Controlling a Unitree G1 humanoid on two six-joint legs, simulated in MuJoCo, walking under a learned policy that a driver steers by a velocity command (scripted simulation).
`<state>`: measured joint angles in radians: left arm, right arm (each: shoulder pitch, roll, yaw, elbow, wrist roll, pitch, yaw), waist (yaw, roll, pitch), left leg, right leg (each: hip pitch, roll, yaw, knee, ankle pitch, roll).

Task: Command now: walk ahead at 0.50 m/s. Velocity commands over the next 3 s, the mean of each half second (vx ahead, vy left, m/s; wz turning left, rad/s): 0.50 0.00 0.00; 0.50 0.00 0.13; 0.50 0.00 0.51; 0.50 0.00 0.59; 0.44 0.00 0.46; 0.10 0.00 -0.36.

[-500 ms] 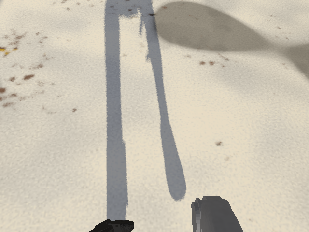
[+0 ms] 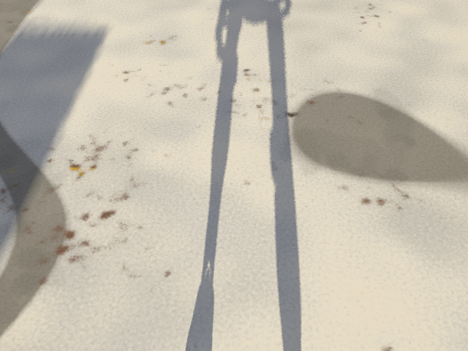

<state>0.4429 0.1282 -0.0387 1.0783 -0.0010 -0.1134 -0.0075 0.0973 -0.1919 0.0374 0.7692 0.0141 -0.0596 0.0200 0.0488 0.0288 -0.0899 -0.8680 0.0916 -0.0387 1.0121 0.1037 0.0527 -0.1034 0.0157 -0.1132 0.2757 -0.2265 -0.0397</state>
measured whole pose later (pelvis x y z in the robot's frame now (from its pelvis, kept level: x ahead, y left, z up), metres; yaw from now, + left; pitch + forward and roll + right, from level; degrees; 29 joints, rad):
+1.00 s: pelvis +0.55 +0.02 +0.00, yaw +5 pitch +1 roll -2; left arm 0.28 0.23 0.06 0.95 0.02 -0.11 -0.02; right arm 0.23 -0.27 -0.07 0.84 0.02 -0.04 -0.02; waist 0.03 0.05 0.01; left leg -0.69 0.11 -0.09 1.11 -0.17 0.03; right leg -0.15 0.05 -0.16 0.30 -0.17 -0.07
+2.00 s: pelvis +1.07 +0.20 -0.01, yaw +39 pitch +2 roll -2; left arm 0.23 0.25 0.07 0.79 0.01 -0.11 -0.01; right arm 0.27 -0.30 -0.09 0.67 0.02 -0.02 -0.01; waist 0.02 0.05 0.01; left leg -0.59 0.05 -0.07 1.18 -0.33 0.02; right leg -0.24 0.03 -0.08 0.40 -0.19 -0.03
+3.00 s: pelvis +1.32 +0.50 -0.01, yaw +38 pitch +4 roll +2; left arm 0.19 0.29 0.08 0.69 -0.01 0.00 0.00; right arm 0.08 -0.29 -0.08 0.73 0.00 0.01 -0.04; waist 0.03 0.02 0.05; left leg -0.52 -0.01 -0.04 1.14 -0.49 -0.05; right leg -0.40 0.04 0.03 0.50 -0.16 -0.06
